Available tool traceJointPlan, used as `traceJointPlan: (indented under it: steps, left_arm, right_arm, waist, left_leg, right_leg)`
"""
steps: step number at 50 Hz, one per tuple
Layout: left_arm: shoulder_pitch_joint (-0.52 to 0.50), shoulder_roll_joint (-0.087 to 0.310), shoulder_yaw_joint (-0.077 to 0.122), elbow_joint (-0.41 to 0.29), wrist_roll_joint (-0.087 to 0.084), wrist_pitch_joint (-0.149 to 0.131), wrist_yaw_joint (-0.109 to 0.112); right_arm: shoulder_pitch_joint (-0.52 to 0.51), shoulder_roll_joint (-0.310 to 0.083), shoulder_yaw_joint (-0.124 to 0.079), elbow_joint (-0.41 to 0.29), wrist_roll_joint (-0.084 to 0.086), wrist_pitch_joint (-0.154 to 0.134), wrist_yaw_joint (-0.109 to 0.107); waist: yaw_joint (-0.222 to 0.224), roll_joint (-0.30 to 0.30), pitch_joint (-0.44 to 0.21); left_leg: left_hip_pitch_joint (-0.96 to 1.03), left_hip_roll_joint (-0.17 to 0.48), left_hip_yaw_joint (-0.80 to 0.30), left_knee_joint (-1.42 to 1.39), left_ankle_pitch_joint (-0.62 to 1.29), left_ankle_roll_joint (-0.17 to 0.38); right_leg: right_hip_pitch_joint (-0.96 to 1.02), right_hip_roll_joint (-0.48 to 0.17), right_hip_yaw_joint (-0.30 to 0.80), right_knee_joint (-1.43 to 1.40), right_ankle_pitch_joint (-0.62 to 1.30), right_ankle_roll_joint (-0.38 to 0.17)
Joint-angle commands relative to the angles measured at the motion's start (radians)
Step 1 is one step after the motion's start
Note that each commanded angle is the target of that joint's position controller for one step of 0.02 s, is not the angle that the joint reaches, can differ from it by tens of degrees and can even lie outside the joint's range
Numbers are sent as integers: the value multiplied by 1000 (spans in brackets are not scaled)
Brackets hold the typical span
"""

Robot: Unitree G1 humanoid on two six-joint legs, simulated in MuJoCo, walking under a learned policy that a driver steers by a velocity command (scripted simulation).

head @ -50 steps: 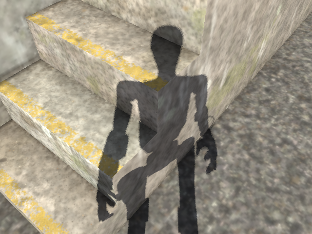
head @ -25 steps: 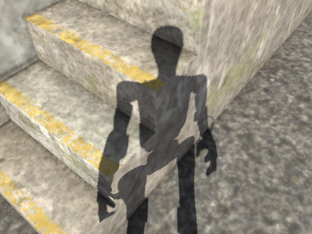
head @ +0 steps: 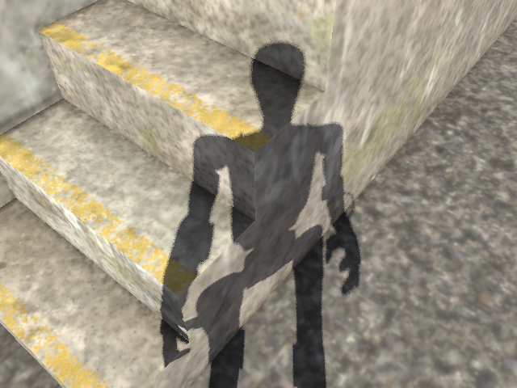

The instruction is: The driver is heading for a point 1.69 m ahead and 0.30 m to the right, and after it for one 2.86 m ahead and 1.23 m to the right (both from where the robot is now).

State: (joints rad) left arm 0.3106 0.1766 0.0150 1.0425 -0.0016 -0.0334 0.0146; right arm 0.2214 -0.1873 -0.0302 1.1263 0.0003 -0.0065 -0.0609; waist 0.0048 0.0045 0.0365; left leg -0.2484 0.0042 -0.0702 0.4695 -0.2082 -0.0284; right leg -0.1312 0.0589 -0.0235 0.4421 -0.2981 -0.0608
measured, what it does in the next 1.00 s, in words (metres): stands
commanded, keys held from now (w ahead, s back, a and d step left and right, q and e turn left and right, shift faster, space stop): w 1.00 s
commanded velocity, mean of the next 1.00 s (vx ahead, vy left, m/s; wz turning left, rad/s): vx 0.00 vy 0.00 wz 0.00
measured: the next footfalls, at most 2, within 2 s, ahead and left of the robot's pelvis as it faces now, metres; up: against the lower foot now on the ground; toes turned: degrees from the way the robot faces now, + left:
right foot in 1.42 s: +0.05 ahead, -0.19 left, +0.00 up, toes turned +0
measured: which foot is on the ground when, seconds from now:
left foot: down 0.00-1.00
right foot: down 0.00-1.00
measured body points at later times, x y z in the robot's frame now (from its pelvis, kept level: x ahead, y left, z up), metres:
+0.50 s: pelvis +0.00 +0.00 +0.00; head +0.01 +0.00 +0.45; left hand +0.00 +0.23 -0.15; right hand +0.02 -0.25 -0.16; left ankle +0.03 +0.14 -0.74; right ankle -0.04 -0.08 -0.74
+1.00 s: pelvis +0.00 +0.00 +0.00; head +0.01 -0.01 +0.45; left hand +0.00 +0.23 -0.15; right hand +0.02 -0.25 -0.16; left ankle +0.03 +0.14 -0.74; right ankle -0.04 -0.08 -0.74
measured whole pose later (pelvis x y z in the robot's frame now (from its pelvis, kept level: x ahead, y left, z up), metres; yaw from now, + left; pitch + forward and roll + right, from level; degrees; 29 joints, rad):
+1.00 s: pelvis +0.00 +0.00 +0.00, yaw +0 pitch -1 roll +0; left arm 0.32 0.18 0.01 1.04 0.00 -0.03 0.01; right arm 0.23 -0.19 -0.03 1.13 0.00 -0.01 -0.06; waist 0.01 0.01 0.04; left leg -0.24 0.01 -0.07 0.46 -0.21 -0.04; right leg -0.13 0.06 -0.03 0.43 -0.29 -0.07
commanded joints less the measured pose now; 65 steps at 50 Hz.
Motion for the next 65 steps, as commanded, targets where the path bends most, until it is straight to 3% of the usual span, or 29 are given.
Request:
traceJointPlan:
  steps: [1, 59, 60, 61, 62, 63, 64, 65]
  left_arm:
    - [70, 90, 15, -18, 0, -5, 1]
    - [82, 93, 15, -20, -2, -1, 1]
    - [54, 222, 57, -57, -19, 37, 9]
    - [-43, 120, 37, -115, -21, 42, 4]
    - [-80, 119, 36, -165, -11, 36, -4]
    - [-7, 158, 53, -151, -12, 29, -12]
    - [75, 170, 69, -116, -15, 22, -8]
    - [122, 148, 67, -98, -13, 18, -6]
  right_arm:
    - [43, -94, -13, -17, 0, -5, -4]
    - [61, -92, -14, -14, 1, -6, -5]
    - [205, -249, -63, -41, 27, -28, -30]
    - [259, -361, -92, -23, 42, -47, -43]
    - [228, -341, -90, -33, 7, -75, -55]
    - [143, -263, -74, -53, 1, -98, -58]
    - [67, -203, -61, -87, 12, -103, -45]
    - [16, -178, -56, -110, 27, -92, -31]
  waist:
    - [0, -6, 16]
    - [1, -3, 20]
    - [-73, -121, -73]
    - [-113, 134, 26]
    - [-96, 215, 62]
    - [-12, 190, 47]
    - [27, 177, 10]
    - [45, 171, 6]
  left_leg:
    - [55, 25, -15, -39, 136, 39]
    - [48, 29, -11, -46, 135, 31]
    - [190, 159, -196, -111, -508, 143]
    - [204, 398, -563, -298, -797, 267]
    - [116, 485, -719, -377, -683, 290]
    - [57, 432, -582, -357, -475, 223]
    - [22, 339, -416, -312, -315, 172]
    - [-22, 270, -283, -303, -267, 132]
  right_leg:
    - [-89, -91, 80, -104, 189, -4]
    - [-75, -94, 82, -111, 207, -7]
    - [-221, 2, 6, 84, -399, -10]
    - [-466, 7, -20, 393, -298, 8]
    - [-535, -70, 124, 638, -216, 12]
    - [-485, -121, 185, 712, -130, 13]
    - [-418, -123, 172, 692, -117, 27]
    - [-354, -116, 132, 577, -142, 41]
